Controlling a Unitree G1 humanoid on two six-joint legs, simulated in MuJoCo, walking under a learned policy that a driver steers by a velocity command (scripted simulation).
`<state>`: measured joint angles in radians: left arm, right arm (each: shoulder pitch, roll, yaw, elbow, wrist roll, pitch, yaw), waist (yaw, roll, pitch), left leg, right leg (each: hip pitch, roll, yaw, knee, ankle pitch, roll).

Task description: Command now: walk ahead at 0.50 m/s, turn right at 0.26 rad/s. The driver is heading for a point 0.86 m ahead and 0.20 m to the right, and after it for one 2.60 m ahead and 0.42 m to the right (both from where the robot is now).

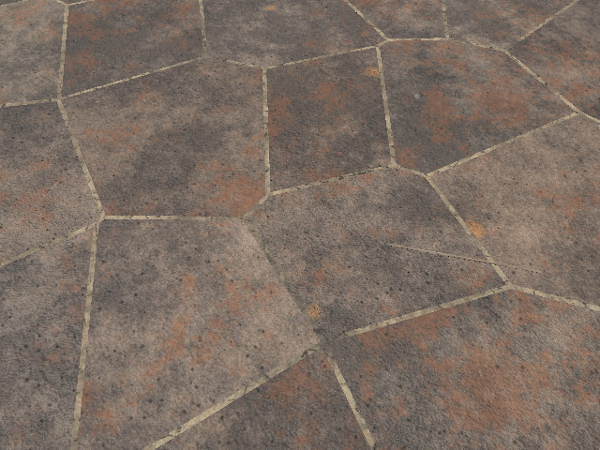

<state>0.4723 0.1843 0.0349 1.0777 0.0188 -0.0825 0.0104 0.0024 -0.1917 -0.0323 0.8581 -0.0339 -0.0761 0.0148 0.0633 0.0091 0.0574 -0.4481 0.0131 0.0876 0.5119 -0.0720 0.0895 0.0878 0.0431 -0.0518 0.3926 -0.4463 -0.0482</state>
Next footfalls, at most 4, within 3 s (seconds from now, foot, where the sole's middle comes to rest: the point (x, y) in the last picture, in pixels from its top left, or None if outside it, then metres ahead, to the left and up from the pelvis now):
0.54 right None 0.40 -0.13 -0.76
1.10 left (389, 324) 0.76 -0.14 -0.76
1.64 right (480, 254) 0.99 -0.40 -0.76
2.16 left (387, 180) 1.24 -0.15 -0.76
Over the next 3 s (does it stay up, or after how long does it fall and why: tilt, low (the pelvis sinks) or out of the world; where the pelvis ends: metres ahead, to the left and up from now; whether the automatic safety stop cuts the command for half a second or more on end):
stays up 1.54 -0.29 0.02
